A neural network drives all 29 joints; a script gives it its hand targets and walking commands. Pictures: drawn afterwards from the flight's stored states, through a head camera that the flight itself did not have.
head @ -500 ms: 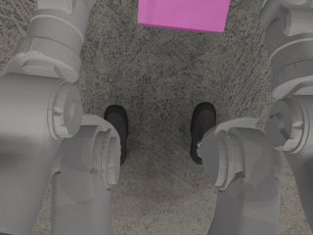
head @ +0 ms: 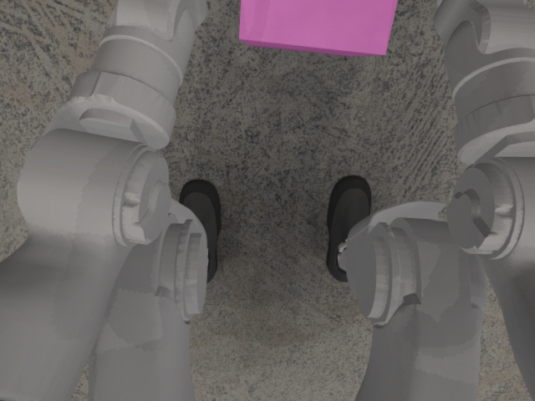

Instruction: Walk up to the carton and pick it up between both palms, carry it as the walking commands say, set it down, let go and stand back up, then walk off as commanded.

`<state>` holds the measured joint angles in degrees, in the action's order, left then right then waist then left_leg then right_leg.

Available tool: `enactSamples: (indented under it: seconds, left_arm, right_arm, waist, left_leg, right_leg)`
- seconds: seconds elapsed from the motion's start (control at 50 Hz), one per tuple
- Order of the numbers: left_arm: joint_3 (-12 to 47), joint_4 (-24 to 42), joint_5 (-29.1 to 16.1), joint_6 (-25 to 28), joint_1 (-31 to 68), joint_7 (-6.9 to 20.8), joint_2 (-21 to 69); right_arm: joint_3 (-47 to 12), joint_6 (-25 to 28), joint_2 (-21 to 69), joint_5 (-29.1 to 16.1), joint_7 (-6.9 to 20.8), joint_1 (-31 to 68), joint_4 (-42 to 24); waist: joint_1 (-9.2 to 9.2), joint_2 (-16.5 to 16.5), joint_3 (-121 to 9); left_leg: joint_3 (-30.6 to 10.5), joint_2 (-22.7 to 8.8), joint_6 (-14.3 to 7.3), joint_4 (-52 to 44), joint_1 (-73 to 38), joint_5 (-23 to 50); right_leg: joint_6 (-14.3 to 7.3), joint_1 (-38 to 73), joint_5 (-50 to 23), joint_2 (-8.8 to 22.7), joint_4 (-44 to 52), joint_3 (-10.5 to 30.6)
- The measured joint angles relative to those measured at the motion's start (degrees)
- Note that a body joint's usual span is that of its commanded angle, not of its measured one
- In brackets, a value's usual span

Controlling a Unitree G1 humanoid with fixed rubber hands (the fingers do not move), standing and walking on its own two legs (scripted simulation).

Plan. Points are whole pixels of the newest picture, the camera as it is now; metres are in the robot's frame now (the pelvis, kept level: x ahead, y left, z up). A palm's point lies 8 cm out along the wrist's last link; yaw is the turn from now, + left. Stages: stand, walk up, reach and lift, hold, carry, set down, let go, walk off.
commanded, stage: reach and lift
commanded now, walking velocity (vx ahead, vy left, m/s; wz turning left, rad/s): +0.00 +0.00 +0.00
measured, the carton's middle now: out of the picture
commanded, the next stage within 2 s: none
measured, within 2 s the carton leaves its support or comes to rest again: leaves its support in 0.78 s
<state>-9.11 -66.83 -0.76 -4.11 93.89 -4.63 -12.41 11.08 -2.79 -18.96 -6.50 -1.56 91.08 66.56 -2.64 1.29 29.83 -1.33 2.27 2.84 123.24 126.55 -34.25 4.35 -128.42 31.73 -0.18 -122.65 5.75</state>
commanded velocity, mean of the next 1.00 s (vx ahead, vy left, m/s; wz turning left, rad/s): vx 0.00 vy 0.00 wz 0.00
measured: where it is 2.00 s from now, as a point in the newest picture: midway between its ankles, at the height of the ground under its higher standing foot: (272, 246)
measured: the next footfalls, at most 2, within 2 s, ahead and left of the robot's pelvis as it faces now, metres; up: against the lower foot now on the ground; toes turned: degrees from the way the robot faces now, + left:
none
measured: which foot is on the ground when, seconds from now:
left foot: down 0.00-1.00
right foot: down 0.00-1.00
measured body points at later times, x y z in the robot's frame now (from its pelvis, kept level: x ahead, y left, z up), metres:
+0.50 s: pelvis +0.00 +0.00 +0.00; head +0.40 -0.01 +0.18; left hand +0.57 +0.07 -0.24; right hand +0.55 -0.19 -0.23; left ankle +0.11 +0.13 -0.35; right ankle +0.11 -0.14 -0.35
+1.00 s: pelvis +0.00 +0.00 +0.00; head +0.40 -0.01 +0.19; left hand +0.58 +0.07 -0.21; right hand +0.57 -0.18 -0.21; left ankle +0.11 +0.13 -0.35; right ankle +0.11 -0.14 -0.35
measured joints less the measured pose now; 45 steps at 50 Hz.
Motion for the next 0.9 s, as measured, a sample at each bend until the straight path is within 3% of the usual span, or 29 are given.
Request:
enactSamples:
  seconds: [0.28, 0.58, 0.9]
  left_arm:
    - [0.0, 1.34, 1.85, -2.2, 0.03, 1.6, -0.26]
    - [0.0, 1.82, 1.88, -4.02, 0.03, 1.57, -0.19]
    - [-0.01, 7.93, 1.15, -7.97, 0.01, -2.79, 0.54]
  right_arm:
    - [2.43, -1.1, 0.05, 0.95, 2.01, 0.06, -0.15]
    - [2.46, -2.99, 0.05, 0.95, 1.91, 0.06, -0.68]
    - [2.06, -6.81, 1.09, 0.95, -2.01, 0.71, -8.02]
  waist:
    - [0.04, 0.0, 0.0]
    - [0.04, -0.01, 0.0]
    - [0.05, 0.0, 0.01]
  left_leg:
    - [-0.03, 0.04, 0.0, 0.33, 0.0, -0.27]
    - [-0.05, 0.09, 0.0, 0.92, 0.0, -0.35]
    - [-0.06, 0.11, 0.0, 0.95, -0.27, -0.35]
  right_leg:
    - [-0.01, -0.01, 0.29, 0.0, -0.35, 0.0]
    - [-0.12, -0.01, 0.39, 0.0, -0.97, 0.0]
    - [-0.21, 0.13, 0.39, -0.01, -1.13, 0.0]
